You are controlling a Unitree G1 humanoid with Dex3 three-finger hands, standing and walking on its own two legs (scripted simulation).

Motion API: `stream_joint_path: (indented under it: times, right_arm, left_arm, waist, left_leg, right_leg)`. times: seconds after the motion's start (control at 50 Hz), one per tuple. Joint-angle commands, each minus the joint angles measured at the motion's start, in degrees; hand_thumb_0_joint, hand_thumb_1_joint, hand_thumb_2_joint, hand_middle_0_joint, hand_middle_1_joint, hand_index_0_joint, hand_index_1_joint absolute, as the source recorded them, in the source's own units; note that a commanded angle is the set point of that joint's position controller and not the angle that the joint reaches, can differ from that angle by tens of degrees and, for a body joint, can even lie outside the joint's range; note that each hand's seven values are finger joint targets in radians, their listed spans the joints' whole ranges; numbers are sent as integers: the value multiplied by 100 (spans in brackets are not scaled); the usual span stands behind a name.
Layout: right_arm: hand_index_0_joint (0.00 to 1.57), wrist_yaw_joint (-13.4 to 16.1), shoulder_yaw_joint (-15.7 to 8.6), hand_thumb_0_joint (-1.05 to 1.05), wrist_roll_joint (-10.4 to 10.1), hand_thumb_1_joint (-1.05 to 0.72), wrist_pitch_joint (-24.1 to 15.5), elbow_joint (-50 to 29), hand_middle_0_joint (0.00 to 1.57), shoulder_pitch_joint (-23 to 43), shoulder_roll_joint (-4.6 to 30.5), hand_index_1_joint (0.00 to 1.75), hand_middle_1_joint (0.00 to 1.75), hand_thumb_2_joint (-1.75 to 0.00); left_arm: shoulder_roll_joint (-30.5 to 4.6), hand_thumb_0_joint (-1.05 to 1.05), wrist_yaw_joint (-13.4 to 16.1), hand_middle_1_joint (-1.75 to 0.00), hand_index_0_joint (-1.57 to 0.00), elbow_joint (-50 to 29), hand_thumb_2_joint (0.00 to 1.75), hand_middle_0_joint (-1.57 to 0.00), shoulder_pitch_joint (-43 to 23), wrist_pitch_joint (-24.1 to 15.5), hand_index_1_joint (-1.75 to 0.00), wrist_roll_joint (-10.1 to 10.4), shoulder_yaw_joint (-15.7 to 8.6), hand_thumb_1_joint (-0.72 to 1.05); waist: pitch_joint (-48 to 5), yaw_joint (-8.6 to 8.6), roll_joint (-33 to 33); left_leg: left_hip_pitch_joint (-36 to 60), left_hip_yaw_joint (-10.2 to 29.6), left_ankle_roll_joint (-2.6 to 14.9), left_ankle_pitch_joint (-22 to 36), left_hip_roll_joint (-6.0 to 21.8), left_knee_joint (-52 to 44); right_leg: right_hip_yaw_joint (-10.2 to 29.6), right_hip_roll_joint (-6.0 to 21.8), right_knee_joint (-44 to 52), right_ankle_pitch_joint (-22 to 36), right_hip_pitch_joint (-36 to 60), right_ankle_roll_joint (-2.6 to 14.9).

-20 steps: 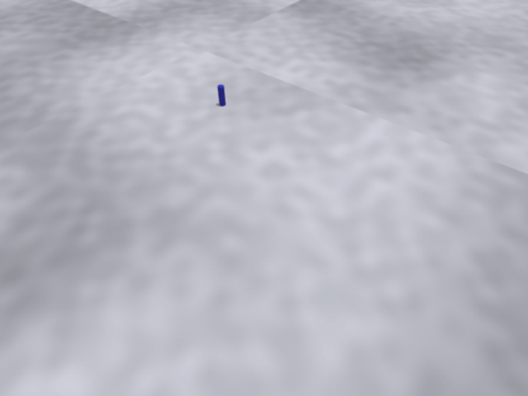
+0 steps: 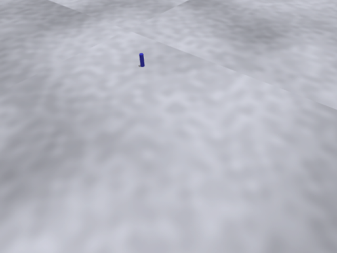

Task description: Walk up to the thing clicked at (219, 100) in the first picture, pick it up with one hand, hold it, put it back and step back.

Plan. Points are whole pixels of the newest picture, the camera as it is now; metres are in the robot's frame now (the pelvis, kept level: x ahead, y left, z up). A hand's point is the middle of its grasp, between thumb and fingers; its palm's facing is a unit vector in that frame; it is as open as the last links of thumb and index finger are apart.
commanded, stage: stand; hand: left
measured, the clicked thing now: (141, 60) +2.05 +0.32 -0.71
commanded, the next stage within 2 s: walk up in 0.72 s
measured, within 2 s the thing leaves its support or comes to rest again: neither
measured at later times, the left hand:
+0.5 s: hand out of the picture +0.07 +0.25 -0.15, palm faces -0.02 -0.94 -0.34, open 7.4 cm
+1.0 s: hand out of the picture +0.06 +0.34 -0.15, palm faces +0.09 -0.92 -0.39, open 7.4 cm
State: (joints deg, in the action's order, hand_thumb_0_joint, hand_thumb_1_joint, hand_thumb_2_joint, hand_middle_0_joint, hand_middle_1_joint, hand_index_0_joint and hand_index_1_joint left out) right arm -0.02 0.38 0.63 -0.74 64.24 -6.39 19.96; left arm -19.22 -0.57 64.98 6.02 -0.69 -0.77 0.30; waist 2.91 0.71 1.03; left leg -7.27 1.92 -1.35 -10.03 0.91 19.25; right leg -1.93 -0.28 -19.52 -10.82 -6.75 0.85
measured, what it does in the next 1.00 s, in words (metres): lifts its left foot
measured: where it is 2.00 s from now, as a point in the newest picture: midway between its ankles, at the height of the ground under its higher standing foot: (152, 184)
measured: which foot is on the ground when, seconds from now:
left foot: down 0.00-0.78, up 0.80-1.00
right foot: down 0.00-1.00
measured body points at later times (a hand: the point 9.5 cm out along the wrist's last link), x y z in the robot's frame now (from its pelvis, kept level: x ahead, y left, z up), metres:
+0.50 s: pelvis +0.00 +0.00 +0.00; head +0.01 -0.01 +0.45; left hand +0.07 +0.30 -0.13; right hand +0.08 -0.30 -0.14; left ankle +0.01 +0.14 -0.75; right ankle +0.00 -0.11 -0.75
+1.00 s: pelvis +0.06 +0.04 +0.00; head +0.06 +0.05 +0.45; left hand +0.05 +0.39 -0.12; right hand +0.18 -0.29 -0.11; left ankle +0.14 +0.19 -0.72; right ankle +0.00 -0.11 -0.75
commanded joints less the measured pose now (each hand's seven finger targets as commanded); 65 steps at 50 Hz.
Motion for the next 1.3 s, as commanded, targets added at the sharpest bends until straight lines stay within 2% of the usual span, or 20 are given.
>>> stream_joint_path:
  times: [0.0,0.68,0.7,0.72,0.74,0.76,0.78,0.8,0.84,0.88,0.96,1.04,1.06,1.08,1.1,1.12,1.14,1.2,1.26,1.28]
  right_arm:
    - [20,76,-195,0,-13,-90,-95,-338,20,185,1187,30,30,-90]
    - [20,76,-183,0,-12,-90,-102,-336,20,165,1224,30,30,-90]
    - [20,-121,-656,0,74,-90,-221,-655,20,-138,1877,30,30,-90]
    - [20,-222,-663,0,136,-90,-209,-747,20,205,1848,30,30,-90]
    - [20,-272,-637,0,167,-90,-190,-904,20,558,1738,30,30,-90]
    - [20,-306,-582,0,173,-90,-193,-1138,20,894,1500,30,30,-90]
    - [20,-315,-596,0,201,-90,-221,-1253,20,1098,1395,30,30,-90]
    - [20,-325,-640,0,164,-90,-264,-1222,20,983,1473,30,30,-90]
    - [20,-407,-701,0,109,-90,-332,-1171,20,750,1525,30,30,-90]
    - [20,-532,-765,0,107,-90,-288,-1131,20,450,1537,30,30,-90]
    - [20,-658,-842,0,90,-90,-189,-1198,20,80,1526,30,30,-90]
    - [20,-524,-996,0,117,-90,-254,-852,20,-1228,1676,30,30,-90]
    - [20,-442,-1106,0,146,-90,-314,-654,20,-1825,1921,30,30,-90]
    - [20,-312,-1213,0,220,-90,-357,-602,20,-2482,2422,30,30,-90]
    - [20,-245,-1206,0,165,-90,-441,-908,20,-2078,2769,30,30,-90]
    - [20,-252,-1199,0,-48,-90,-450,-1128,20,-1266,2910,30,30,-90]
    - [20,-254,-1153,0,-52,-90,-483,-1250,20,-747,2757,30,30,-90]
    - [20,-240,-818,0,-37,-90,-620,-1343,20,-538,1878,30,30,-90]
    - [20,-242,-806,0,-68,-90,-701,-1380,20,-689,1818,30,30,-90]
    - [20,-244,-814,0,-67,-90,-718,-1406,20,-688,1853,30,30,-90]
  left_arm:
    - [-1262,0,107,-30,-20,-321,90,-20,-223,-113,-30,18,-255,90]
    - [-1285,0,101,-30,-20,-348,90,-20,-173,-110,-30,27,-277,90]
    - [-2086,0,-119,-30,-20,-657,90,-20,207,-244,-30,-61,-721,90]
    - [-2008,0,-191,-30,-20,-640,90,-20,249,-258,-30,-108,-738,90]
    - [-2038,0,-209,-30,-20,-632,90,-20,414,-269,-30,-130,-783,90]
    - [-2191,0,-213,-30,-20,-690,90,-20,669,-303,-30,-138,-864,90]
    - [-2264,0,-183,-30,-20,-775,90,-20,770,-377,-30,-147,-892,90]
    - [-2244,0,-178,-30,-20,-852,90,-20,644,-428,-30,-144,-891,90]
    - [-2123,0,-180,-30,-20,-925,90,-20,615,-455,-30,-134,-875,90]
    - [-2108,0,-210,-30,-20,-1061,90,-20,293,-446,-30,-126,-864,90]
    - [-2274,0,-282,-30,-20,-1374,90,-20,-222,-420,-30,-147,-848,90]
    - [-2041,0,-335,-30,-20,-1411,90,-20,-313,-353,-30,-138,-744,90]
    - [-1713,0,-350,-30,-20,-1343,90,-20,74,-326,-30,-148,-639,90]
    - [-1156,0,-361,-30,-20,-1420,90,-20,327,-333,-30,-141,-459,90]
    - [-1253,0,-319,-30,-20,-1505,90,-20,327,-342,-30,-24,-405,90]
    - [-1723,0,-278,-30,-20,-1493,90,-20,430,-349,-30,-56,-449,90]
    - [-1870,0,-255,-30,-20,-1443,90,-20,357,-385,-30,-29,-455,90]
    - [-2035,0,-376,-30,-20,-1041,90,-20,629,-353,-30,160,-604,90]
    - [-1871,0,-503,-30,-20,-1079,90,-20,766,-241,-30,110,-612,90]
    - [-1830,0,-520,-30,-20,-1178,90,-20,637,-224,-30,89,-613,90]
  waist:
    - [-431,-37,-120]
    - [-374,-24,-69]
    - [-1137,10,-204]
    - [-551,181,-94]
    - [-97,341,-253]
    - [200,543,-870]
    - [402,713,-1001]
    - [463,641,-655]
    - [191,500,-470]
    - [39,272,-839]
    - [187,-63,-1332]
    - [-150,-709,-333]
    - [-534,-966,789]
    - [-679,-1169,2318]
    - [-364,-932,2016]
    - [-135,-608,1431]
    - [263,-349,987]
    - [539,-35,299]
    - [480,22,399]
    - [542,24,440]
  left_leg:
    - [-17,447,252,762,639,-264]
    - [36,455,227,757,635,-323]
    - [-238,591,732,-2595,465,289]
    - [-1286,633,742,-3156,441,501]
    - [-2255,227,553,-2901,214,921]
    - [-3107,-291,444,-2067,-24,2105]
    - [-3798,-143,331,-1566,173,2885]
    - [-3948,127,261,-1493,364,2938]
    - [-3611,245,230,-1448,454,2782]
    - [-2977,-34,159,-1346,434,2575]
    - [-1337,-376,98,-486,479,1917]
    - [1058,-848,115,-291,176,1394]
    - [2187,-693,323,-967,62,1131]
    - [2453,1294,522,-3140,1089,16]
    - [1706,3702,717,-4184,2168,-1222]
    - [966,4359,1178,-4570,2664,-1775]
    - [427,3918,1301,-4015,2666,-1695]
    - [-293,1031,678,-1960,1438,-1172]
    - [-212,406,736,-1285,1316,-1370]
    - [-181,368,922,-1352,1404,-1460]
  right_leg:
    - [616,766,297,753,207,54]
    - [608,771,390,708,208,65]
    - [537,586,-180,-2426,461,289]
    - [903,827,-181,-3207,272,428]
    - [1304,1110,304,-3740,495,591]
    - [2196,1873,1059,-4257,804,933]
    - [2857,2547,1563,-3928,1050,1306]
    - [2898,2673,1581,-3243,1224,1476]
    - [2211,2161,1435,-2639,1479,1301]
    - [1426,1718,1429,-2752,1065,1033]
    - [657,1441,1393,-2707,-744,843]
    - [-14,1061,-290,-2619,-2256,739]
    - [-383,646,-2099,-2048,-2802,619]
    - [-245,-76,-4377,-2422,-3662,403]
    - [582,-367,-5251,-2200,-4097,265]
    - [1083,64,-5353,-1697,-3869,368]
    - [1219,410,-5360,-1297,-3795,315]
    - [1060,703,-4169,-222,-2907,68]
    - [742,658,-3668,348,-2741,-174]
    - [691,695,-3478,403,-2849,-232]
